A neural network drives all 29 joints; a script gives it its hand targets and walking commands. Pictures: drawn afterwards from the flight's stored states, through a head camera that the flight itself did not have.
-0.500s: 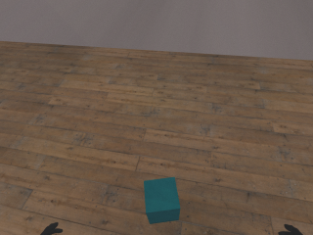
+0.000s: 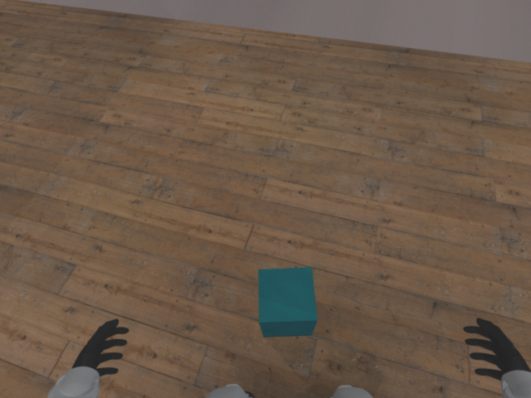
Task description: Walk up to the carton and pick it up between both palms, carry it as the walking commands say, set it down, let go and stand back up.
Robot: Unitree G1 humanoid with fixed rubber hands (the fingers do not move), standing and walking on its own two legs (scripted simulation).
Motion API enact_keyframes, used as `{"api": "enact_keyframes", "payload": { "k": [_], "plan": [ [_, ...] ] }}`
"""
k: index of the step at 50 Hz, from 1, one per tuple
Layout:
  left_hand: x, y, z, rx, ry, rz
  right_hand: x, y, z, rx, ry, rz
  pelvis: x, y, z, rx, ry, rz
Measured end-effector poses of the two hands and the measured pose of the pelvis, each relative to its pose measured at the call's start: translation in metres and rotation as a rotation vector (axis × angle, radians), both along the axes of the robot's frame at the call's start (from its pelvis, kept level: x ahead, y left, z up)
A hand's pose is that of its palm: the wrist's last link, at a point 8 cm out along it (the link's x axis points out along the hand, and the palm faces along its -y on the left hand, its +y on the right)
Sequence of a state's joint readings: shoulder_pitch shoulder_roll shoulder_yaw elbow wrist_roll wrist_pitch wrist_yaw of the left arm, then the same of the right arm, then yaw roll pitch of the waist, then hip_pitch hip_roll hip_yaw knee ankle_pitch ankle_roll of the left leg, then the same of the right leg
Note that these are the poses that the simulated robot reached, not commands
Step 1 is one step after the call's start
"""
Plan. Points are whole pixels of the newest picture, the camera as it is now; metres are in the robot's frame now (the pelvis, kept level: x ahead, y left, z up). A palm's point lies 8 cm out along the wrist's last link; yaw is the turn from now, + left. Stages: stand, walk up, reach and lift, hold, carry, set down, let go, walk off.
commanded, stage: reach and lift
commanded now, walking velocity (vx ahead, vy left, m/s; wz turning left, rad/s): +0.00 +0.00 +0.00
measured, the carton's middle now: (286, 304) +0.41 -0.01 -0.64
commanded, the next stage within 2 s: none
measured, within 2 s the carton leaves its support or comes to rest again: neither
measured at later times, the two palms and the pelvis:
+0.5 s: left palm (146, 311) +0.27 +0.25 -0.14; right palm (441, 312) +0.26 -0.27 -0.14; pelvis -0.03 -0.01 -0.05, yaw +1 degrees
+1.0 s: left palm (194, 259) +0.39 +0.19 -0.19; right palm (382, 255) +0.39 -0.21 -0.19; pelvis -0.06 -0.01 -0.09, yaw +1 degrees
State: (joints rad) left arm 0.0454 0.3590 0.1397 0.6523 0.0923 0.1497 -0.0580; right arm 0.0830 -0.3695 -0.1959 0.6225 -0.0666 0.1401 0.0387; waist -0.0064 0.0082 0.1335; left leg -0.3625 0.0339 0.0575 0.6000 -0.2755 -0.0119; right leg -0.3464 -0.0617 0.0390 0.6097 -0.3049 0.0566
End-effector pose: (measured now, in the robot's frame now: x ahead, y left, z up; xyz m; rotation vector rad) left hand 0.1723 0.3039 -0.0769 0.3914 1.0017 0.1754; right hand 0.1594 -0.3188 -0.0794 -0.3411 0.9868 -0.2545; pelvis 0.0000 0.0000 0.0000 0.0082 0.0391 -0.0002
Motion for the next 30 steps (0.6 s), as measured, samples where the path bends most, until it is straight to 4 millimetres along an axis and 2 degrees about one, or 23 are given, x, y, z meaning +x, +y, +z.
{"api": "enact_keyframes", "payload": {
  "k": [6, 16, 30],
  "plan": [
    [0.008, -0.009, -0.016, -0.016, 0.011, -0.028, 0.017, 0.009, -0.009, 0.029, -0.024, -0.018, -0.002, -0.001, -0.008, -0.01, 0.033, 0.02],
    [0.069, -0.039, -0.039, -0.071, -0.097, -0.048, 0.06, 0.022, -0.035, 0.086, -0.092, -0.02, -0.01, -0.007, -0.032, -0.014, 0.142, 0.018],
    [0.123, -0.06, -0.071, -0.142, -0.171, -0.016, 0.125, 0.063, -0.069, 0.154, -0.174, 0.009, -0.042, -0.013, -0.058, -0.016, 0.322, 0.024]
  ]
}}
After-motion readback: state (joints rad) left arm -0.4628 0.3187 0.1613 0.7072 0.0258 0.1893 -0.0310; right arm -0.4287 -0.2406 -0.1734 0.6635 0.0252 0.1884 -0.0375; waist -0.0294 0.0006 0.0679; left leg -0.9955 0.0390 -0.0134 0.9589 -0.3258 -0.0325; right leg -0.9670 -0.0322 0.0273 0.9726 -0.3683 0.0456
